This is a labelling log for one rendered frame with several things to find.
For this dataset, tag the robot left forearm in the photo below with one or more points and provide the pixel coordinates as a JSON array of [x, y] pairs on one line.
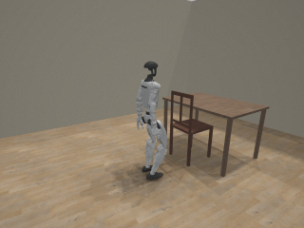
[[139, 108]]

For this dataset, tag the chair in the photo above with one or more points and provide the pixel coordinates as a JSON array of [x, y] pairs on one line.
[[190, 126]]

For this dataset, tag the robot right foot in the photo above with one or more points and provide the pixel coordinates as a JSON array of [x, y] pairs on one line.
[[156, 175]]

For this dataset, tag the robot right hand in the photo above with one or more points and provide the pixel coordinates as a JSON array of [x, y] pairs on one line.
[[155, 131]]

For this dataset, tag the robot left upper arm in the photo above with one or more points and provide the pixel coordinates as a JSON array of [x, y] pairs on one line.
[[140, 93]]

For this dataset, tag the right robot shin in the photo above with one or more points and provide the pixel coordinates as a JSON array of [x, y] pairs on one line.
[[158, 158]]

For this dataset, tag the robot right forearm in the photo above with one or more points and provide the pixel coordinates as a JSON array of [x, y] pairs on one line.
[[152, 114]]

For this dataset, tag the table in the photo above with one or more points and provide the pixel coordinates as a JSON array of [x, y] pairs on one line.
[[227, 108]]

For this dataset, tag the robot left hand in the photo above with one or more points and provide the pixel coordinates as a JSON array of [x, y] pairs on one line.
[[139, 121]]

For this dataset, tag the robot right upper arm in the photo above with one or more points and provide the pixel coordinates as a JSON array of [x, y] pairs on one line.
[[155, 87]]

